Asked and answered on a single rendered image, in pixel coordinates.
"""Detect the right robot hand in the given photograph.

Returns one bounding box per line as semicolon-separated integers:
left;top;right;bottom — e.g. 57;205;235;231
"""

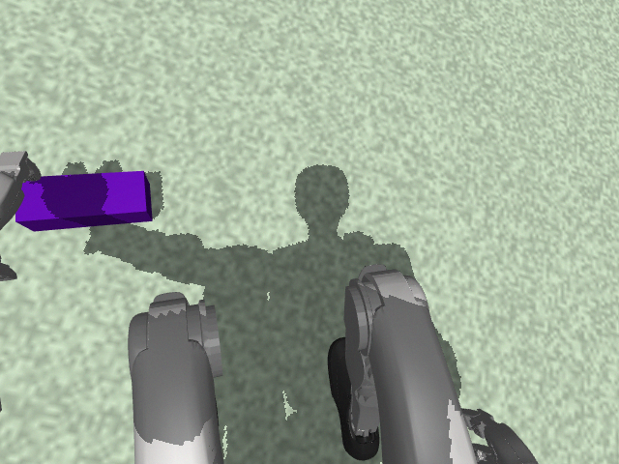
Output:
461;408;539;464

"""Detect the left robot hand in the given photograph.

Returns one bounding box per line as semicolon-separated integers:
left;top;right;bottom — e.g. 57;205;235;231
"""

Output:
0;151;41;281

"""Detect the carton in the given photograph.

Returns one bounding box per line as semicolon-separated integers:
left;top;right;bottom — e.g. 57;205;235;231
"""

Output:
15;171;153;232

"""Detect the right robot foot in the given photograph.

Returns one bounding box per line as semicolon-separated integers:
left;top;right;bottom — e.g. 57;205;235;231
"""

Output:
328;337;379;460

